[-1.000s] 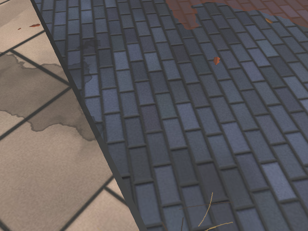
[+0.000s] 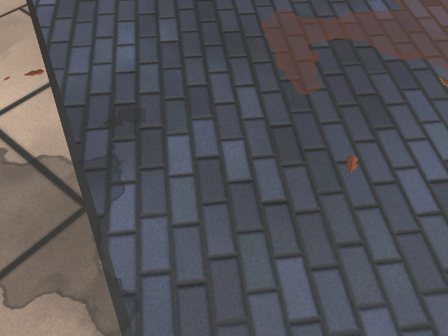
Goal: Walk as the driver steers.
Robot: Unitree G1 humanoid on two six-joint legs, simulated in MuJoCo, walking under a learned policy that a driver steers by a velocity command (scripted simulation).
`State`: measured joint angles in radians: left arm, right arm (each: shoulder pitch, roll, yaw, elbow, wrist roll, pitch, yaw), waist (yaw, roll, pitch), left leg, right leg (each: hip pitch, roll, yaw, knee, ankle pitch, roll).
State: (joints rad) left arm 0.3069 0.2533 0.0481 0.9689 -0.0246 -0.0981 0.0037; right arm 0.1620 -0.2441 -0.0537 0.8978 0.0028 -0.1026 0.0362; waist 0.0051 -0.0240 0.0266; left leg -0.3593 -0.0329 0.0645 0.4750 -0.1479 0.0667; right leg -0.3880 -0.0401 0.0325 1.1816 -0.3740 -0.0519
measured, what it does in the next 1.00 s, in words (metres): walks ahead, turning left: right foot, then left foot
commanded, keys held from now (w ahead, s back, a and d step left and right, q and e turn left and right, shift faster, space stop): w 0.32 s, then w+q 0.68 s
